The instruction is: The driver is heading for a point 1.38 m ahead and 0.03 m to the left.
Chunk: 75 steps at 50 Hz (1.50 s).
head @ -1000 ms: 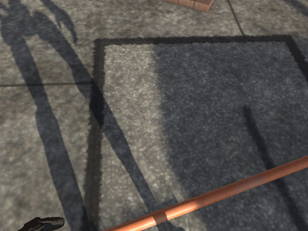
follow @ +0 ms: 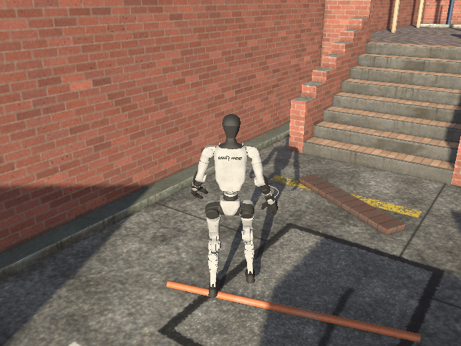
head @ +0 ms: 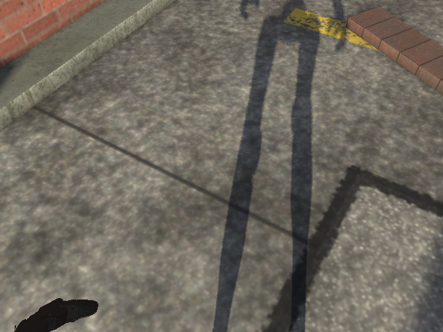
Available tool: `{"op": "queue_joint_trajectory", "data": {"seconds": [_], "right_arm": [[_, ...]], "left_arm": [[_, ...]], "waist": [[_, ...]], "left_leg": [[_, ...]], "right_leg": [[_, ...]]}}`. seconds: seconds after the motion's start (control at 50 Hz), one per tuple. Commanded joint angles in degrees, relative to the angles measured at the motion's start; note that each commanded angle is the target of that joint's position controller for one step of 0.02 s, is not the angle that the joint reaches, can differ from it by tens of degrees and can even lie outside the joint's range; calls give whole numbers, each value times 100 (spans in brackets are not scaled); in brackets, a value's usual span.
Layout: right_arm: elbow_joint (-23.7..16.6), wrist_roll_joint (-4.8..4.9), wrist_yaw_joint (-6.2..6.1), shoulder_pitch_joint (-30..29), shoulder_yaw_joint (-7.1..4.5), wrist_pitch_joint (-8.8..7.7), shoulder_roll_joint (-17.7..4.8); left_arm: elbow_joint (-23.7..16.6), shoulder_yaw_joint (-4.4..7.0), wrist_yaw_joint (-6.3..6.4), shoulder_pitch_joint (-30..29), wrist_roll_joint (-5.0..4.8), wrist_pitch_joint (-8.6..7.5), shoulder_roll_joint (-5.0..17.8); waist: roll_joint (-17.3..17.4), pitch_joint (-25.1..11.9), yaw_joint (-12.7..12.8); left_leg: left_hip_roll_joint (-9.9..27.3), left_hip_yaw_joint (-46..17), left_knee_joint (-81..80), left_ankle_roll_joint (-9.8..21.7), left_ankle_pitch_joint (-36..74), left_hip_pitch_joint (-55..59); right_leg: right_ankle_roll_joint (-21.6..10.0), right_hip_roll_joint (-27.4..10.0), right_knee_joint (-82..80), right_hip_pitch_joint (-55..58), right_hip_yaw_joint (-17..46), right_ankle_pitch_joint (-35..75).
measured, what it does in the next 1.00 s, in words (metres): goes down: right foot 0.05 m lower, then left foot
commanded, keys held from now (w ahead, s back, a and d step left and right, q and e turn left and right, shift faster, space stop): w+q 0.08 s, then w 0.92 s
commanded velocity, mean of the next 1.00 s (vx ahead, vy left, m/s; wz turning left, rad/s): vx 0.50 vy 0.00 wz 0.19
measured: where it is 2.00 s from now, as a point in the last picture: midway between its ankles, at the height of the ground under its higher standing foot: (178, 193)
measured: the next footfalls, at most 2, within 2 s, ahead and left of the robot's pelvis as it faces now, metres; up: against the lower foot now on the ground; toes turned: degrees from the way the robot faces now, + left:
right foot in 0.12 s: +0.20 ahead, -0.16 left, -0.05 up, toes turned +6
left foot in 0.62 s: +0.43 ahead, +0.14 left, -0.05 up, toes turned +10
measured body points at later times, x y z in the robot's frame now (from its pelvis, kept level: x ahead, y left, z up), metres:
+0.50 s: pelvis +0.23 -0.04 -0.04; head +0.25 -0.04 +0.41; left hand +0.13 +0.21 -0.18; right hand +0.48 -0.22 -0.12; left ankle +0.37 +0.14 -0.74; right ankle +0.16 -0.16 -0.79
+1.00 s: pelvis +0.47 +0.06 -0.04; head +0.49 +0.08 +0.41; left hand +0.63 +0.33 -0.14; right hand +0.51 -0.21 -0.16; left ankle +0.39 +0.13 -0.79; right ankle +0.70 -0.08 -0.73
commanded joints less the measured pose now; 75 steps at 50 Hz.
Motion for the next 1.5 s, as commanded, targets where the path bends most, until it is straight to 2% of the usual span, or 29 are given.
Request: {"op": "queue_joint_trajectory", "data": {"seconds": [0.02, 0.08, 0.12, 0.16, 0.18, 0.2, 0.24, 0.3, 0.4, 0.52, 0.56, 0.6, 0.62, 0.64, 0.66, 0.68, 0.72, 0.76, 0.96, 1.08, 1.12, 1.16, 1.18, 1.2, 1.22, 1.24, 1.28, 1.36, 1.5], "right_arm": [[-513, 4, -105, -787, -229, -199, -833], [-464, -36, -116, -935, -152, -149, -487], [-429, -100, -86, -962, 5, -58, 50], [-193, 52, -51, 1140, 64, -69, 249], [-387, 300, -57, 779, 5, -62, -198], [-497, 264, -130, -292, -82, -31, -684], [-551, 72, -170, -730, -45, 45, -636], [-545, -136, -145, -972, 5, -9, -430], [-704, -79, -14, -1689, 172, -63, -2], [-830, 17, 182, -2210, 229, -139, 4], [-815, 10, 206, -2037, 177, -177, -181], [-427, -55, 143, -815, -31, -174, -579], [-149, -104, 78, 297, -152, -153, -914], [-40, -156, 46, 744, -246, -110, -1524], [9, -120, 60, 888, -127, -106, -1112], [17, -112, 75, 465, -16, -134, -859], [-55, -148, 111, -327, 103, -169, -523], [-24, -199, 128, -602, 139, -236, -363], [636, -100, -47, 277, 107, -252, -744], [1037, -69, -104, 779, 86, -69, -848], [1079, -73, -120, 722, 67, -16, -923], [1055, -86, -131, 537, 86, 42, -936], [926, -151, -141, 495, 166, 29, -797], [874, -172, -58, 1188, 382, -101, -96], [979, -100, -32, 974, 320, -241, -388], [780, 65, -3, 377, 183, -324, -842], [669, 11, -56, -173, 173, -327, -726], [738, -86, -100, 68, 203, -86, -321], [365, -113, -10, -1382, 285, -153, -229]], "left_arm": [[-114, 166, -6, 573, -88, 10, 602], [300, 285, 14, 1504, -90, 20, 632], [866, 309, -5, 2841, 77, -52, 486], [552, 296, 4, 1909, 116, -3, 834], [580, 460, 14, 1557, 100, 41, 1265], [396, 331, 27, 1308, 83, 28, 749], [468, 204, 138, 1094, 147, -57, 623], [722, 207, 352, 1476, 172, -94, 617], [1059, 162, 408, 2293, 23, -29, 466], [1255, 198, 387, 2557, -62, 145, 574], [1278, 249, 387, 2448, -86, 198, 681], [1251, 259, 393, 2270, -109, 239, 696], [1110, 184, 402, 2153, -15, 235, 517], [922, -29, 373, 2604, 100, 117, -178], [992, 41, 342, 2520, -28, -33, 122], [810, 169, 313, 1993, -188, -107, 522], [716, 184, 339, 1463, -75, -98, 451], [773, 190, 336, 1629, -23, 38, 283], [262, 89, 235, -55, 21, 102, 14], [-144, 31, 23, -875, -36, 16, 61], [-121, 68, -9, -654, -32, -4, 190], [224, 266, 41, 572, -6, -16, 558], [479, 384, 102, 1665, 60, -10, 905], [625, 515, 126, 2286, 78, 41, 1373], [653, 363, 134, 2317, 14, 76, 866], [598, 275, 160, 1828, -8, 89, 643], [482, 189, 161, 1074, 40, 79, 361], [569, 181, 142, 904, 83, -35, 326], [870, 264, 314, 1498, -3, 23, 663]], "waist": [[832, -311, 617], [557, -469, 1011], [-663, -342, 1550], [-2135, -148, -57], [-2019, -170, -94], [-724, 192, 346], [-307, 404, 299], [-481, 143, 443], [-174, -149, 866], [-362, 218, 977], [-435, 146, 757], [-319, -636, 81], [57, -1442, -379], [1656, -2083, -153], [1621, -2384, -278], [1246, -1454, -193], [663, -604, 159], [845, -488, 470], [511, 32, 101], [520, 195, -81], [670, 19, 92], [743, -764, 753], [483, -1582, 1157], [-912, -2514, 975], [-912, -2671, 1100], [-652, -1674, 1033], [-6, -633, 678], [-217, -386, 246], [-86, -47, 627]], "left_leg": [[1192, -1273, -530, 660, -174, -793], [962, -1039, 760, 346, -493, -936], [-6, -354, 4015, -24, -1724, -2335], [-87, -802, 5669, -42, -1589, -3333], [396, -545, 5790, 32, -1040, -3980], [695, -466, 5768, 136, -610, -4142], [891, -736, 5197, 110, 10, -3947], [1050, -343, 3910, -79, 903, -3538], [961, 130, 1884, -240, 1556, -3216], [733, 413, 637, -146, 1540, -2459], [637, 455, 350, 52, 1244, -2015], [347, 692, 47, 350, 1248, -196], [1007, -17, 285, 627, 1212, 1565], [2460, -2572, -73, 1435, 545, 3455], [2746, -3872, -866, 1652, -368, 3345], [2522, -3111, -974, 1399, -425, 2644], [1993, -1804, -1281, 1140, 414, 1090], [1695, -1219, -1613, 1056, 961, 345], [1497, -149, -1967, 919, 1748, 356], [1899, -186, -1413, 854, 2331, 1548], [1934, -171, -1035, 751, 3273, 1728], [1609, 109, 345, 551, 4968, 1514], [1350, 285, 1825, 378, 4014, 376], [326, 487, 4144, -100, 870, -2118], [200, -341, 4846, -43, -1552, -2817], [553, -325, 5072, 35, -1272, -3286], [1046, -23, 4411, 17, -377, -3009], [1314, 16, 3641, -152, 198, -2287], [1103, 274, 1166, -297, 2146, -2332]], "right_leg": [[54, -176, -203, 1099, 210, 723], [22, -286, -651, 1973, 34, 932], [81, -389, -843, 3049, 172, 292], [-475, -1391, -1380, 2469, 2360, 934], [-1185, -1960, -2395, 2267, 3805, -3000], [-1182, -1820, -2884, 1896, 3954, -4616], [-1152, -1603, -2729, 1321, 3297, -3998], [-1000, -1017, -2785, 1616, 1774, -2035], [-989, -882, -2806, 2596, 653, -239], [-937, -1033, -2743, 2749, 234, -22], [-857, -1142, -2442, 2930, 197, 750], [-628, -811, -1013, 2727, -225, 2519], [-423, -556, 510, 1673, -432, 1649], [-7, 448, 2714, -642, -640, -1644], [-40, 505, 3653, -1370, 172, -3073], [-131, 180, 3887, -1839, 195, -2665], [-143, -262, 3293, -1476, -13, -1657], [-81, -436, 2842, -824, 36, -1190], [75, -170, 77, -985, -223, 1081], [-157, 20, -718, -1209, -279, 417], [-316, 194, -847, -676, -429, -44], [-620, 532, -1010, 1158, -726, -24], [-968, -170, -652, 3053, 0, 386], [-1947, -1639, -957, 5385, 2681, -682], [-1943, -1805, -1686, 5461, 3730, -1062], [-1628, -1592, -1844, 4651, 2845, -1217], [-1375, -1138, -2253, 2892, 1627, -540], [-1393, -824, -2859, 1713, 780, 68], [-1150, -589, -3070, 1834, -10, 161]]}}
Keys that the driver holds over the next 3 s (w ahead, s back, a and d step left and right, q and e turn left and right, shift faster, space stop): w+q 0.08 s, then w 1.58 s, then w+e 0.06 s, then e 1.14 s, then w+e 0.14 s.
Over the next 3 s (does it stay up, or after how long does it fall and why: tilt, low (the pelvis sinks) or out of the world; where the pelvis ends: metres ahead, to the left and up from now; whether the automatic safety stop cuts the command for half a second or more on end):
stays up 1.09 0.17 -0.04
